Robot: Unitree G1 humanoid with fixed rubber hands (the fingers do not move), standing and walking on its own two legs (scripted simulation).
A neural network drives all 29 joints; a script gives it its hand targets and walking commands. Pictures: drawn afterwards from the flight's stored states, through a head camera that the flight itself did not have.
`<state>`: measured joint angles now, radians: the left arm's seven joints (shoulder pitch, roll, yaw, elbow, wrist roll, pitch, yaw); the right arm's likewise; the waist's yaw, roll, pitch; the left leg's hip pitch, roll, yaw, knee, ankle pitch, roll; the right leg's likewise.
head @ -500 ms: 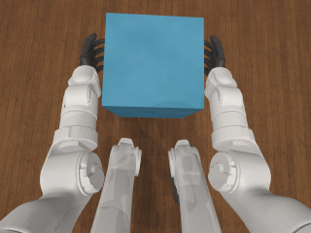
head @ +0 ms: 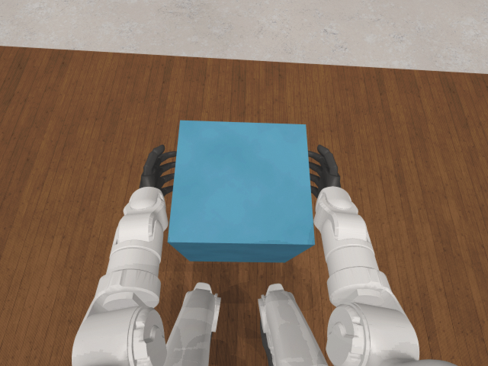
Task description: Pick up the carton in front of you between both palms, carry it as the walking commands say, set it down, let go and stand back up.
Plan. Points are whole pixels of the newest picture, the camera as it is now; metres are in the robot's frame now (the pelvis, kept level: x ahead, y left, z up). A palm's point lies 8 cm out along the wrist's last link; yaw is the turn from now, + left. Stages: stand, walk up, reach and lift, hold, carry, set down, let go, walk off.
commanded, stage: reach and lift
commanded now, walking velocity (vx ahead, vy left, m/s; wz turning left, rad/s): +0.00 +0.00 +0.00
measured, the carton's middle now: (240, 201) +0.39 +0.01 -0.11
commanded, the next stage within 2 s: hold in 1.64 s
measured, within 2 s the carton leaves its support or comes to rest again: neither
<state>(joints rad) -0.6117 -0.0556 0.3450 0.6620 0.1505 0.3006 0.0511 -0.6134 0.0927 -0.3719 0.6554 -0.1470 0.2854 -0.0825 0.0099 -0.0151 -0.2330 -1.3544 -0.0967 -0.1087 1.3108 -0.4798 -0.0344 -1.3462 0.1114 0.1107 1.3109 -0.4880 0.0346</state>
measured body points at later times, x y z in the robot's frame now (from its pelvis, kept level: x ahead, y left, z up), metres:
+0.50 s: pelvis +0.05 +0.00 +0.12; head +0.07 +0.00 +0.57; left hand +0.36 +0.16 +0.10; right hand +0.37 -0.15 +0.10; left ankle +0.06 +0.13 -0.60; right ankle +0.06 -0.13 -0.60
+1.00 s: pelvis +0.03 +0.00 +0.14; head +0.01 +0.00 +0.59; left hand +0.34 +0.15 +0.16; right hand +0.35 -0.15 +0.16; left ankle +0.06 +0.13 -0.60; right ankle +0.06 -0.13 -0.60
